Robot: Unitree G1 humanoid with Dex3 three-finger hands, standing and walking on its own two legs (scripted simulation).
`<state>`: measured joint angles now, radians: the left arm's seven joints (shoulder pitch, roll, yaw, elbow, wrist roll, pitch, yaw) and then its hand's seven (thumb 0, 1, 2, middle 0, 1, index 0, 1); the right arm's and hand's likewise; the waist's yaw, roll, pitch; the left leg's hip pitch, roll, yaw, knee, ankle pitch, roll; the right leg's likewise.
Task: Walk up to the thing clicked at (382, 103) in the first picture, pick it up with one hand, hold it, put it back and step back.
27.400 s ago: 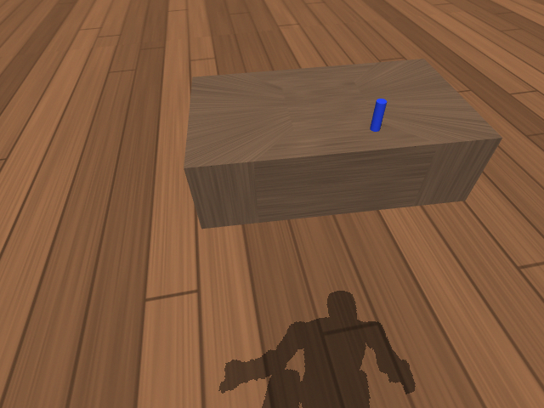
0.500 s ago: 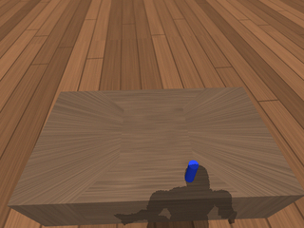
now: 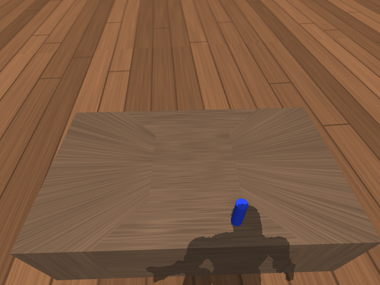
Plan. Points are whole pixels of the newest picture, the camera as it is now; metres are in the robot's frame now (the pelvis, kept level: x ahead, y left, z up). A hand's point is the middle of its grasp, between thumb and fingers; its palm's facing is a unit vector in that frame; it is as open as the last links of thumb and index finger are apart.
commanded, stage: stand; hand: right
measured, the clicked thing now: (239, 212) +0.44 -0.16 -0.32
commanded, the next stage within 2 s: step back in 0.36 s
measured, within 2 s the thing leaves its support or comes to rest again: neither
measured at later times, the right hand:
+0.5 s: hand out of the picture +0.08 -0.26 -0.16, palm faces -0.01 +0.94 -0.34, open 7.3 cm
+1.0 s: hand out of the picture +0.00 -0.29 -0.19, palm faces -0.19 +0.91 -0.38, open 7.3 cm
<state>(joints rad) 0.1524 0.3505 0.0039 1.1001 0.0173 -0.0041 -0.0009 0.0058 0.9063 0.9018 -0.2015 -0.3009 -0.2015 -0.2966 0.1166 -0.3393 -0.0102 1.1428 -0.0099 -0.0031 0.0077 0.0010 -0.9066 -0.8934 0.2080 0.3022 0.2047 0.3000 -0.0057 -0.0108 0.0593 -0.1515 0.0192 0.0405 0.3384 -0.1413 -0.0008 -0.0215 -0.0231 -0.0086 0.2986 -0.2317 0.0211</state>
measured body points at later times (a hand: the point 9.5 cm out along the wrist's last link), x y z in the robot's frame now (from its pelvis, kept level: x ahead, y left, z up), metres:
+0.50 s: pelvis -0.02 -0.01 -0.01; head +0.02 +0.00 +0.44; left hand +0.07 +0.31 -0.14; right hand +0.08 -0.31 -0.14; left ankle +0.03 +0.12 -0.75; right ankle -0.04 -0.13 -0.74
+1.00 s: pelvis -0.12 -0.03 -0.03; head -0.04 -0.03 +0.41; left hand -0.04 +0.29 -0.13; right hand +0.01 -0.33 -0.16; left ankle -0.15 +0.10 -0.72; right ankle -0.06 -0.14 -0.75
